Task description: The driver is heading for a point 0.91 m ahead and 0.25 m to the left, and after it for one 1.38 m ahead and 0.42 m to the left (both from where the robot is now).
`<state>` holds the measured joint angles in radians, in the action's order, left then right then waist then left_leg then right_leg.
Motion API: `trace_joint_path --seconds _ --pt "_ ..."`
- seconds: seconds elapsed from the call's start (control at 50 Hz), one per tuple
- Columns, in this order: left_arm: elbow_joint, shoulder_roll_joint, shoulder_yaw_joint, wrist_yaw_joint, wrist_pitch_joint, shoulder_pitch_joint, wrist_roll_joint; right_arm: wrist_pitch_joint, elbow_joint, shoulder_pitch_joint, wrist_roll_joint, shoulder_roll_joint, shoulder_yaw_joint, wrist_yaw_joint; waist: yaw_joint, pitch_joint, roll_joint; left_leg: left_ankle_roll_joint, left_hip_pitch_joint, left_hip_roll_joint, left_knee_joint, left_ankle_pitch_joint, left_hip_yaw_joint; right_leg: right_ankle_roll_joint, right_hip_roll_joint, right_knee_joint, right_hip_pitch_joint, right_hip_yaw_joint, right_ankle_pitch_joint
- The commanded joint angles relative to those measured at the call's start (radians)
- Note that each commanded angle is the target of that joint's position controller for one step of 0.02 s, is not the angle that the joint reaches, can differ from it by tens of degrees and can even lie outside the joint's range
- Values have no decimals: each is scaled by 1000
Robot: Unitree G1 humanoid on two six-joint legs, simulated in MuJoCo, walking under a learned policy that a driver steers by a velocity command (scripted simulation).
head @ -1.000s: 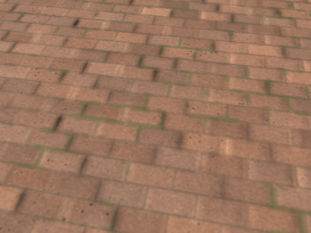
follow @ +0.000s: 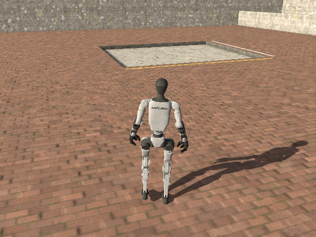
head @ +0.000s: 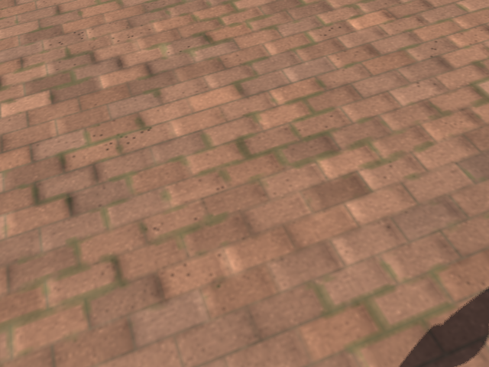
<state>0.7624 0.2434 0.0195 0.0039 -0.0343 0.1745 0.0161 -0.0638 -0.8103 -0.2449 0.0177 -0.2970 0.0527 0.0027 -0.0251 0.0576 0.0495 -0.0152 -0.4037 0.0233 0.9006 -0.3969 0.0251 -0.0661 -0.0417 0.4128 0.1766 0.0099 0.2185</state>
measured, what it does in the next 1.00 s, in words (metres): walks ahead: left foot, then left foot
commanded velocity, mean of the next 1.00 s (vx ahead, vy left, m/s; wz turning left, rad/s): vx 0.14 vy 0.00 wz -0.04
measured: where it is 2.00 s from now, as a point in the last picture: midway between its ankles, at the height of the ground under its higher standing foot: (264, 300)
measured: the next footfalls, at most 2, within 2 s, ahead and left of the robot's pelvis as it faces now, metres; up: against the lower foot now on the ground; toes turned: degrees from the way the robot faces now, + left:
left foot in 0.22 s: +0.01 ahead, +0.12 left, +0.00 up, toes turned -1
left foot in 0.74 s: +0.11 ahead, +0.10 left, +0.00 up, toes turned -1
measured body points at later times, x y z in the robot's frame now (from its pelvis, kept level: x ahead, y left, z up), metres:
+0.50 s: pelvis +0.03 -0.02 -0.01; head +0.03 -0.03 +0.44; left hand +0.11 +0.25 -0.13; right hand +0.03 -0.28 -0.16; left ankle -0.02 +0.12 -0.74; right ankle +0.03 -0.09 -0.75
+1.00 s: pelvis +0.13 -0.02 +0.00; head +0.15 -0.02 +0.45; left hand +0.23 +0.24 -0.14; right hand +0.06 -0.27 -0.15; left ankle +0.06 +0.10 -0.74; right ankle +0.14 -0.12 -0.70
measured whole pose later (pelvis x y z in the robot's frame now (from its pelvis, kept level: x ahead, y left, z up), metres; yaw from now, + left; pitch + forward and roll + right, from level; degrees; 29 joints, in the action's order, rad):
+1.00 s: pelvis +0.13 -0.02 +0.00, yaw +0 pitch +0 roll +1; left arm 0.97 0.24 0.04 -0.03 0.05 0.20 0.03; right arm 0.06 -1.10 -0.43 0.03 -0.21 0.04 0.01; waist -0.04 0.02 -0.01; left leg 0.03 -0.06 -0.02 0.36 -0.30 -0.01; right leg -0.07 0.00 0.88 0.42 -0.04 0.41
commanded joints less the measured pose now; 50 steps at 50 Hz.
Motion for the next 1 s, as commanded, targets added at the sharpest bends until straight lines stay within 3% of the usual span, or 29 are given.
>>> trace_joint_path --seconds 0.02,0.12,0.18,0.2,0.22,0.24,0.26,0.3,0.34,0.4,0.44,0.46,0.48,0.5,0.52,0.54,0.6,0.66,0.68,0.72,0.76,0.78,0.82,0.84,0.86,0.88,0.92,0.96,1.0 --pt "-34 117 20 12 25 -9 -6 5 27 -23 -2 -61 15 0 11 -80 -156 -12 -5 5 -19 10 -31 -131 231 -118 -98 162 -449" --pt "15 132 17 17 25 13 6 3 6 1 -9 -41 3 17 42 -60 -178 -1 103 -14 -251 -27 -23 -140 237 -102 -75 209 -345" --pt "40 128 13 21 25 -16 -1 16 -34 -49 -13 -23 -6 31 6 -69 -145 16 229 -22 -483 115 -17 -110 219 -70 -38 222 -313" --pt "51 114 8 22 27 -9 -8 28 -55 -84 -2 -16 -13 31 -9 -104 -115 25 342 0 -584 224 -37 -76 203 -81 9 224 -138" --pt "58 106 7 19 28 15 -8 43 -66 -102 15 -54 -7 32 3 -113 -76 46 411 58 -572 154 -108 -49 159 -68 82 221 84" --pt "59 96 9 13 25 23 -9 46 -67 -65 11 -121 10 24 39 -44 20 90 342 89 -566 -46 -175 -42 55 -53 154 138 256" --pt "59 114 13 8 20 -30 5 46 -77 -82 5 -120 17 12 -7 18 69 138 268 125 -635 -260 -258 -35 0 39 192 75 297" --pt "44 96 15 -8 29 -65 17 50 -97 -106 6 -127 24 8 -18 106 174 211 209 253 -791 -422 -426 -20 -22 243 247 -30 218" --pt "46 91 18 -17 48 -59 17 63 -98 -83 8 -94 17 11 -2 119 127 224 207 270 -802 -262 -419 -18 26 302 265 -11 205" --pt "96 36 8 -9 73 24 7 78 -108 -31 -1 -83 17 14 42 44 84 175 243 171 -662 189 -229 -14 1 109 101 -60 116" --pt "138 49 14 8 77 92 6 80 -126 -47 -7 -56 10 16 60 -13 55 122 177 122 -548 298 -156 -10 -5 -34 -101 -38 -20" --pt "150 97 24 17 81 136 12 84 -123 -51 -4 -28 3 15 66 -36 -29 84 111 78 -457 231 -105 -17 103 -85 -188 97 -54" --pt "160 194 45 22 74 163 1 82 -109 -69 -10 25 -13 14 49 -40 -195 46 14 -36 -343 37 -7 -87 241 -137 -207 294 -47" --pt "178 168 39 22 65 197 -5 70 -112 -48 -1 -18 -5 21 77 -19 -207 41 13 -32 -269 -93 -1 -157 335 -161 -160 389 -106" --pt "180 127 25 21 67 186 4 62 -112 -17 -3 -28 0 24 73 20 -177 44 -19 -26 -183 -151 -29 -183 347 -170 -143 394 -209" --pt "181 104 15 24 70 163 8 57 -124 -21 -4 -6 -5 24 58 22 -155 42 -18 -11 -133 -151 -52 -185 339 -165 -132 351 -333" --pt "188 79 -5 39 80 98 6 56 -162 -58 -5 24 -15 20 1 -46 -146 31 99 6 -180 -43 -51 -131 265 -133 -120 186 -614" --pt "214 66 -18 40 76 94 0 47 -188 -49 -16 31 -23 28 0 -72 -164 22 205 -16 -323 57 -15 -99 214 -85 -96 102 -684" --pt "224 66 -21 40 71 94 -5 43 -198 -49 -17 36 -27 33 -5 -71 -161 23 242 -18 -396 124 -6 -86 204 -71 -79 93 -641" --pt "241 119 1 34 59 132 -17 47 -212 -57 6 10 -25 32 5 -68 -159 41 313 -31 -432 181 22 -75 179 -104 -4 136 -116" --pt "244 120 15 26 46 145 -4 59 -201 -36 29 -18 -19 20 14 37 -131 82 280 0 -401 -30 -19 -107 174 -131 137 206 423" --pt "234 95 12 21 43 141 -8 63 -202 -27 15 -31 -15 13 20 114 -58 110 197 6 -428 -155 -76 -108 141 -130 187 193 529" --pt "210 71 11 14 60 105 -6 86 -220 -99 -6 -13 -17 7 -15 171 45 175 197 74 -540 -259 -230 -96 86 22 254 133 453" --pt "190 43 8 7 74 60 2 97 -250 -189 -7 -33 -8 9 -49 157 117 225 311 152 -633 -268 -375 -69 23 167 346 39 344" --pt "165 29 10 -2 88 30 19 103 -279 -269 -3 -86 11 13 -62 134 200 292 428 272 -701 -191 -560 -47 -18 323 453 -59 273" --pt "140 67 21 -8 97 -38 25 111 -285 -300 11 -88 16 14 -87 134 166 336 499 343 -722 -57 -631 -42 10 455 576 -36 337" --pt "133 63 28 -20 109 -60 11 127 -270 -253 19 -70 17 13 -49 70 47 317 537 319 -705 116 -532 -29 66 575 605 13 275" --pt "131 56 31 -34 109 -59 6 135 -249 -177 10 -43 12 13 -6 38 39 260 467 250 -730 189 -379 -5 93 508 515 -3 192" --pt "113 31 27 -46 102 -94 10 138 -246 -157 3 -27 7 15 2 45 53 229 362 186 -738 249 -285 25 73 387 396 -44 128"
